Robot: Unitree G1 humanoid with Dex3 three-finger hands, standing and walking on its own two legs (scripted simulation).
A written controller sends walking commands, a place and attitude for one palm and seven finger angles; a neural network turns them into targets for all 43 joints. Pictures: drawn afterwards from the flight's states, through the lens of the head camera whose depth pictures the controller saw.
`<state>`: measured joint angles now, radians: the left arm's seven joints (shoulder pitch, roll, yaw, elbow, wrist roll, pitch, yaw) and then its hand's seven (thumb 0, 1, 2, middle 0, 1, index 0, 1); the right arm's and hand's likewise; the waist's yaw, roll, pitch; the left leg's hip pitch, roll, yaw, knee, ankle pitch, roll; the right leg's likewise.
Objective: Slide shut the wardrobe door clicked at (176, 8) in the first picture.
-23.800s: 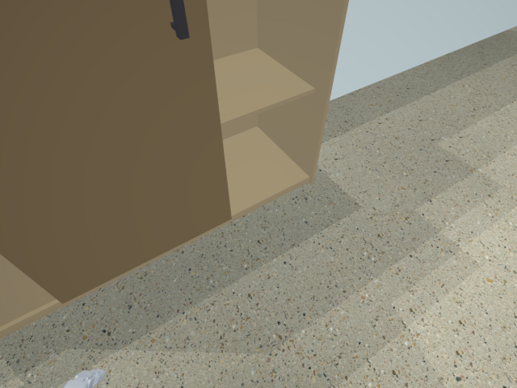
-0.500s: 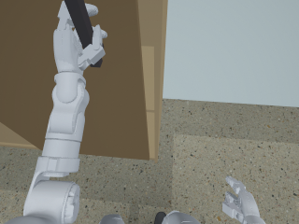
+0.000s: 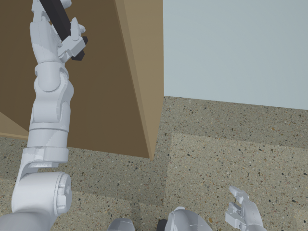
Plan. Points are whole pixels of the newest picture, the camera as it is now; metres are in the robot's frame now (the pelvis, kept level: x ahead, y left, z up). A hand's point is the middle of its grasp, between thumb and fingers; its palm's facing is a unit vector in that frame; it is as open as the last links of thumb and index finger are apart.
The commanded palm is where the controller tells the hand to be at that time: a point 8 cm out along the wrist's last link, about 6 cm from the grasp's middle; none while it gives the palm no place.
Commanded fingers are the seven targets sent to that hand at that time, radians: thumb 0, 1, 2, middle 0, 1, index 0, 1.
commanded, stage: stop walking and hold the door there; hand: left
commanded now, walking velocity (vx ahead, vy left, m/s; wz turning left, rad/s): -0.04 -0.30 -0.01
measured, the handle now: (68, 21) +0.47 +0.26 +0.24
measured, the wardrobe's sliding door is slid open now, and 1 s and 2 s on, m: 0.00 0.00 0.00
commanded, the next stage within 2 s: none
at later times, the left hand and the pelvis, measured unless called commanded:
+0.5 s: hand (77, 38) +0.44 +0.23 +0.22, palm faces +0.60 -0.77 -0.21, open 6.5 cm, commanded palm +0.39 +0.26 +0.21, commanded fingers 0.00 0.90 0.90 -0.45 -1.40 -0.45 -1.40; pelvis +0.05 -0.10 +0.01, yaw -3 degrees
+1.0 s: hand (77, 38) +0.44 +0.23 +0.22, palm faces +0.61 -0.76 -0.22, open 6.5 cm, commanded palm +0.39 +0.25 +0.21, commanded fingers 0.00 0.90 0.90 -0.45 -1.40 -0.45 -1.40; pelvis +0.06 -0.11 +0.01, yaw -7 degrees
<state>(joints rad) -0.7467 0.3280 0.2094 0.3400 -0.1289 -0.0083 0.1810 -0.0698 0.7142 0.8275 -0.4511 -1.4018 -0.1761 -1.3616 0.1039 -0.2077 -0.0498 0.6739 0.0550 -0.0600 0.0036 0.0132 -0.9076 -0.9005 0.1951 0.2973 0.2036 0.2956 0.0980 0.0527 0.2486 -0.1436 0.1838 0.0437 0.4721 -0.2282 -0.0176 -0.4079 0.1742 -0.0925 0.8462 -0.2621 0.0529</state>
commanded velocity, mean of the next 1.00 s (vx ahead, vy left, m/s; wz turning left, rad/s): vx -0.04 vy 0.09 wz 0.00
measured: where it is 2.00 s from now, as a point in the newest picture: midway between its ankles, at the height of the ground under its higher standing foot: outside the picture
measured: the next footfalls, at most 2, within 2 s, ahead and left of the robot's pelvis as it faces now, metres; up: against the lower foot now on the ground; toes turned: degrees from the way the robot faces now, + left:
right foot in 0.18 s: +0.10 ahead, -0.24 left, +0.00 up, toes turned -9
left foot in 0.42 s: +0.14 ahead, -0.01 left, +0.00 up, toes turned +2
